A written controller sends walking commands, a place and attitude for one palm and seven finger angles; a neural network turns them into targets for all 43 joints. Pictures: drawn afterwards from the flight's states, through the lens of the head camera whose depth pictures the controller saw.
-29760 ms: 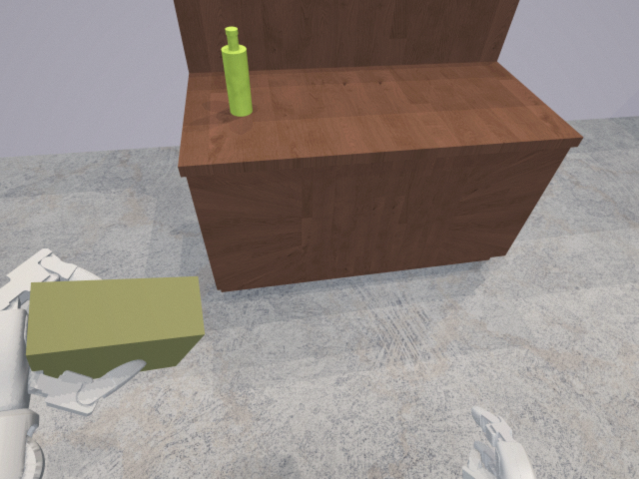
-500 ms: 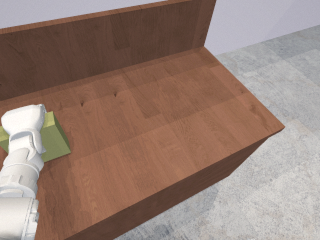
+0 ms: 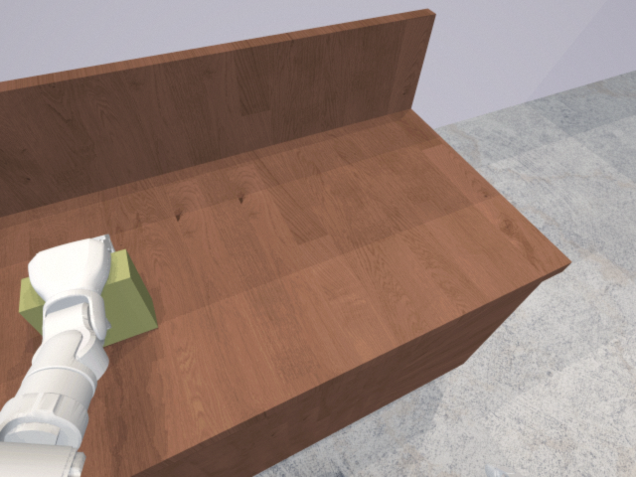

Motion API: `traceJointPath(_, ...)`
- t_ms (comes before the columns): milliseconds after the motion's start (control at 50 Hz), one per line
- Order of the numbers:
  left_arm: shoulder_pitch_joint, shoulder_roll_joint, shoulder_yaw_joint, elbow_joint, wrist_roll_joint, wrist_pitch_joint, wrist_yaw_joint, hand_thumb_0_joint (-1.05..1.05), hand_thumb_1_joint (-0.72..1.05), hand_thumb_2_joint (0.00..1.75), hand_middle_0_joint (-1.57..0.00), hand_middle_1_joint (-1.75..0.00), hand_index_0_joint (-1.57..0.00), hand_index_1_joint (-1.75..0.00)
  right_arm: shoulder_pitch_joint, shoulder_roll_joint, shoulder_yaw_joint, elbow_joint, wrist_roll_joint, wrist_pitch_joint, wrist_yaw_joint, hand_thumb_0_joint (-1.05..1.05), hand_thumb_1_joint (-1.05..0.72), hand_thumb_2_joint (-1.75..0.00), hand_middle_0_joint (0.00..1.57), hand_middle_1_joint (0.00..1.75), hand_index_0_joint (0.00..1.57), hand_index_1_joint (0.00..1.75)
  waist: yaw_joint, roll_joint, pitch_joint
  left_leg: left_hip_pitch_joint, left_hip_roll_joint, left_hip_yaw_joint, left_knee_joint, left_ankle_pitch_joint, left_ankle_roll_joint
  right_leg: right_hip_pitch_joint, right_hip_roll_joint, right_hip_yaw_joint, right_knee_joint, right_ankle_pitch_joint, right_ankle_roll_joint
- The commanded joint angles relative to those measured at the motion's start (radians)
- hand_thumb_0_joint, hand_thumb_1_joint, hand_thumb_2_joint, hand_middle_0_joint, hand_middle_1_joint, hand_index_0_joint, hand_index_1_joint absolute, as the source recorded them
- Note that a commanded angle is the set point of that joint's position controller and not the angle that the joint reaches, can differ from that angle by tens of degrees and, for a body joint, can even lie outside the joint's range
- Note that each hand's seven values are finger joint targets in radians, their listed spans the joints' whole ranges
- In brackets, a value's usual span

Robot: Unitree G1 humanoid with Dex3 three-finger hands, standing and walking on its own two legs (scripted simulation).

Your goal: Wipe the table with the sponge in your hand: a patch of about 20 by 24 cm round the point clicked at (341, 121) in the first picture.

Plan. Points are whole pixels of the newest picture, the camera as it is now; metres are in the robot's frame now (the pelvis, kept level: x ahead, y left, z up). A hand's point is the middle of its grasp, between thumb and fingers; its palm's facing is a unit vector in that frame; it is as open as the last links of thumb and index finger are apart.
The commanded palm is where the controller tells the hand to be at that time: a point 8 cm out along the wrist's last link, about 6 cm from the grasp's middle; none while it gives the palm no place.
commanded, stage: wipe back along the first lane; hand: left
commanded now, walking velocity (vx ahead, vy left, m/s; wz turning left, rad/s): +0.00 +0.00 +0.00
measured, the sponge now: (101, 313) +0.34 +0.34 -0.06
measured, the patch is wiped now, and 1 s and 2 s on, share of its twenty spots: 1.00 1.00 1.00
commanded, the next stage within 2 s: lift the sponge slowly off the table in 1.18 s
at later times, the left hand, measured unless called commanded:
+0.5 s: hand (94, 320) +0.30 +0.32 -0.01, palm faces -0.06 -0.03 -1.00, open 10.1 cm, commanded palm +0.26 +0.29 +0.02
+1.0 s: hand (102, 363) +0.25 +0.28 -0.01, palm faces -0.05 -0.04 -1.00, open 10.0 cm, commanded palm +0.20 +0.26 +0.02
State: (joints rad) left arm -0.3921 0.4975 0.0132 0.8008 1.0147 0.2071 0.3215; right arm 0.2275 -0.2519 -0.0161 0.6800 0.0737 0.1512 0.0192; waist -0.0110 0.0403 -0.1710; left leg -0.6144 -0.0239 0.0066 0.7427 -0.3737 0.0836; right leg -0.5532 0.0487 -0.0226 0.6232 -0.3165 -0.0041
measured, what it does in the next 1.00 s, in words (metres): stands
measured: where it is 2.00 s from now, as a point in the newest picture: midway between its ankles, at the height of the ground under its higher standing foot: outside the picture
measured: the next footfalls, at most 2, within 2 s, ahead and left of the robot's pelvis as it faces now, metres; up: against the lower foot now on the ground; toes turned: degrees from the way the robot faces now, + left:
none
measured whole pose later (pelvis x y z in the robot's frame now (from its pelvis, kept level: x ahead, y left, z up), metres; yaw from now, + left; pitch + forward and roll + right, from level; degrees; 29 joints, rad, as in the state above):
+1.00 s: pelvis +0.00 -0.02 +0.01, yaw +1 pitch +8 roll -2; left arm 0.04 0.37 -0.09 0.34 1.00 0.34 0.33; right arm 0.12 -0.24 0.00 0.63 0.08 0.11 0.00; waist 0.06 0.06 -0.16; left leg -0.47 -0.03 0.01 0.70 -0.37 0.06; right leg -0.43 0.05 -0.02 0.62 -0.34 -0.02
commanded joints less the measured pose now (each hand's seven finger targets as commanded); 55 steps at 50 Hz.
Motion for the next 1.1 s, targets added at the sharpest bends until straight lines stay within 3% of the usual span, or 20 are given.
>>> traceJointPath(0,-0.054,0.087,-0.019,-0.048,-0.016,0.033,-0.042,0.0,0.1,1.3,-1.2,-1.6,-1.2,-1.6,-0.055,-0.162,-0.051,-0.121,-0.001,-0.035,-0.015,0.0,-0.9,-0.9,0.2,0.3,0.2,0.3,0.013,-0.025,-0.148,0.207,0.034,-0.093,-0.11,0.346,-0.051,0.057,0.022,-0.02,-0.049,0.203,-0.073)
traceJointPath(160,0.007,0.025,-0.059,-0.12,-0.028,0.06,-0.051,0.0,0.1,1.3,-1.2,-1.6,-1.2,-1.6,-0.085,-0.152,-0.049,-0.132,-0.001,-0.046,-0.021,0.0,-0.9,-0.9,0.2,0.3,0.2,0.3,0.022,-0.024,-0.151,0.241,0.036,-0.099,-0.112,0.377,-0.059,0.071,0.023,-0.022,-0.046,0.219,-0.076)
traceJointPath(240,0.066,0.041,-0.034,-0.162,-0.034,0.069,-0.053,0.0,0.1,1.3,-1.2,-1.6,-1.2,-1.6,-0.099,-0.154,-0.047,-0.141,-0.002,-0.049,-0.021,0.0,-0.9,-0.9,0.2,0.3,0.2,0.3,0.038,-0.025,-0.158,0.25,0.035,-0.107,-0.112,0.409,-0.064,0.091,0.023,-0.02,-0.042,0.242,-0.078)
traceJointPath(300,0.12,-0.016,-0.077,-0.205,-0.044,0.083,-0.057,0.0,0.1,1.3,-1.2,-1.6,-1.2,-1.6,-0.122,-0.146,-0.043,-0.155,0.0,-0.053,-0.017,0.0,-0.9,-0.9,0.2,0.3,0.2,0.3,0.034,-0.052,-0.146,0.248,0.035,-0.1,-0.111,0.412,-0.059,0.104,0.022,-0.019,-0.044,0.263,-0.074)
traceJointPath(320,0.115,0.021,-0.034,-0.217,-0.049,0.086,-0.054,0.0,0.1,1.3,-1.2,-1.6,-1.2,-1.6,-0.125,-0.15,-0.044,-0.152,0.001,-0.055,-0.018,0.0,-0.9,-0.9,0.2,0.3,0.2,0.3,0.041,-0.044,-0.151,0.251,0.039,-0.11,-0.113,0.432,-0.063,0.109,0.021,-0.013,-0.04,0.268,-0.078)
traceJointPath(360,0.122,-0.045,-0.103,-0.25,-0.044,0.099,-0.057,0.0,0.1,1.3,-1.2,-1.6,-1.2,-1.6,-0.134,-0.142,-0.041,-0.161,0.001,-0.056,-0.017,0.0,-0.9,-0.9,0.2,0.3,0.2,0.3,0.03,-0.026,-0.137,0.265,0.038,-0.111,-0.111,0.435,-0.067,0.09,0.023,-0.025,-0.038,0.251,-0.074)
traceJointPath(420,0.193,-0.009,-0.052,-0.278,-0.05,0.109,-0.054,0.0,0.1,1.3,-1.2,-1.6,-1.2,-1.6,-0.148,-0.143,-0.042,-0.161,0.001,-0.061,-0.016,0.0,-0.9,-0.9,0.2,0.3,0.2,0.3,0.054,-0.033,-0.164,0.276,0.035,-0.113,-0.107,0.472,-0.071,0.122,0.021,-0.012,-0.035,0.294,-0.078)
traceJointPath(460,0.208,-0.077,-0.114,-0.309,-0.047,0.114,-0.055,0.0,0.1,1.3,-1.2,-1.6,-1.2,-1.6,-0.155,-0.135,-0.043,-0.168,-0.001,-0.063,-0.013,0.0,-0.9,-0.9,0.2,0.3,0.2,0.3,0.041,-0.041,-0.151,0.29,0.039,-0.113,-0.098,0.492,-0.072,0.105,0.021,-0.021,-0.031,0.302,-0.073)
traceJointPath(520,0.255,-0.036,-0.069,-0.327,-0.051,0.126,-0.051,0.0,0.1,1.3,-1.2,-1.6,-1.2,-1.6,-0.17,-0.139,-0.039,-0.167,0.0,-0.065,-0.015,0.0,-0.9,-0.9,0.2,0.3,0.2,0.3,0.055,-0.057,-0.142,0.273,0.033,-0.115,-0.104,0.477,-0.073,0.13,0.02,-0.009,-0.031,0.318,-0.077)
traceJointPath(580,0.314,-0.079,-0.106,-0.364,-0.061,0.136,-0.054,0.0,0.1,1.3,-1.2,-1.6,-1.2,-1.6,-0.188,-0.131,-0.034,-0.181,0.001,-0.069,-0.015,0.0,-0.9,-0.9,0.2,0.3,0.2,0.3,0.056,-0.072,-0.13,0.264,0.026,-0.102,-0.108,0.445,-0.065,0.151,0.017,-0.009,-0.036,0.331,-0.073)
traceJointPath(620,0.299,-0.03,-0.063,-0.379,-0.056,0.142,-0.05,0.0,0.1,1.3,-1.2,-1.6,-1.2,-1.6,-0.196,-0.138,-0.034,-0.172,0.002,-0.067,-0.02,0.0,-0.9,-0.9,0.2,0.3,0.2,0.3,0.059,-0.07,-0.111,0.258,0.026,-0.11,-0.116,0.424,-0.07,0.15,0.019,0.002,-0.037,0.318,-0.078)
traceJointPath(660,0.301,-0.088,-0.122,-0.409,-0.054,0.146,-0.054,0.0,0.1,1.3,-1.2,-1.6,-1.2,-1.6,-0.205,-0.127,-0.032,-0.183,0.002,-0.07,-0.021,0.0,-0.9,-0.9,0.2,0.3,0.2,0.3,0.054,-0.058,-0.108,0.268,0.022,-0.1,-0.114,0.413,-0.064,0.146,0.017,-0.005,-0.04,0.319,-0.075)
traceJointPath(720,0.346,-0.039,-0.069,-0.413,-0.058,0.151,-0.05,0.0,0.1,1.3,-1.2,-1.6,-1.2,-1.6,-0.215,-0.131,-0.029,-0.179,0.002,-0.075,-0.023,0.0,-0.9,-0.9,0.2,0.3,0.2,0.3,0.072,-0.058,-0.11,0.259,0.018,-0.101,-0.122,0.394,-0.065,0.169,0.018,0.009,-0.041,0.322,-0.081)
traceJointPath(800,0.366,-0.073,-0.103,-0.427,-0.058,0.15,-0.053,0.0,0.1,1.3,-1.2,-1.6,-1.2,-1.6,-0.224,-0.123,-0.024,-0.188,0.001,-0.077,-0.03,0.0,-0.9,-0.9,0.2,0.3,0.2,0.3,0.066,-0.072,-0.092,0.243,0.01,-0.087,-0.126,0.356,-0.057,0.179,0.015,0.013,-0.047,0.324,-0.078)
traceJointPath(820,0.377,-0.028,-0.056,-0.43,-0.059,0.146,-0.048,0.0,0.1,1.3,-1.2,-1.6,-1.2,-1.6,-0.224,-0.13,-0.026,-0.181,0.0,-0.077,-0.029,0.0,-0.9,-0.9,0.2,0.3,0.2,0.3,0.073,-0.066,-0.095,0.241,0.011,-0.096,-0.127,0.361,-0.061,0.185,0.017,0.023,-0.044,0.325,-0.083)
traceJointPath(860,0.414,-0.099,-0.124,-0.459,-0.057,0.141,-0.052,0.0,0.1,1.3,-1.2,-1.6,-1.2,-1.6,-0.234,-0.117,-0.026,-0.195,-0.001,-0.082,-0.026,0.0,-0.9,-0.9,0.2,0.3,0.2,0.3,0.07,-0.059,-0.095,0.253,0.012,-0.091,-0.122,0.376,-0.058,0.181,0.014,0.015,-0.042,0.338,-0.079)
traceJointPath(1000,0.522,-0.089,-0.097,-0.506,-0.075,0.139,-0.036,0.0,0.1,1.3,-1.2,-1.6,-1.2,-1.6,-0.259,-0.115,-0.028,-0.202,-0.004,-0.088,-0.028,0.0,-0.9,-0.9,0.2,0.3,0.2,0.3,0.083,-0.098,-0.069,0.228,0.009,-0.084,-0.134,0.309,-0.053,0.196,0.012,0.029,-0.055,0.312,-0.076)
traceJointPath(1020,0.523,-0.045,-0.05,-0.52,-0.079,0.137,-0.028,0.0,0.1,1.3,-1.2,-1.6,-1.2,-1.6,-0.263,-0.122,-0.03,-0.195,-0.004,-0.088,-0.029,0.0,-0.9,-0.9,0.2,0.3,0.2,0.3,0.091,-0.08,-0.07,0.225,0.008,-0.087,-0.136,0.305,-0.055,0.202,0.014,0.044,-0.055,0.316,-0.082)
traceJointPath(1060,0.539,-0.117,-0.123,-0.533,-0.076,0.142,-0.028,0.0,0.1,1.3,-1.2,-1.6,-1.2,-1.6,-0.272,-0.111,-0.027,-0.206,-0.004,-0.091,-0.029,0.0,-0.9,-0.9,0.2,0.3,0.2,0.3,0.084,-0.083,-0.059,0.227,0.007,-0.082,-0.136,0.3,-0.052,0.194,0.011,0.032,-0.054,0.309,-0.077)
traceJointPath(1080,0.536,-0.107,-0.117,-0.522,-0.07,0.147,-0.026,0.0,0.1,1.3,-1.2,-1.6,-1.2,-1.6,-0.272,-0.114,-0.028,-0.202,-0.003,-0.09,-0.028,0.0,-0.9,-0.9,0.2,0.3,0.2,0.3,0.085,-0.092,-0.042,0.225,0.008,-0.087,-0.139,0.284,-0.053,0.179,0.013,0.032,-0.06,0.285,-0.077)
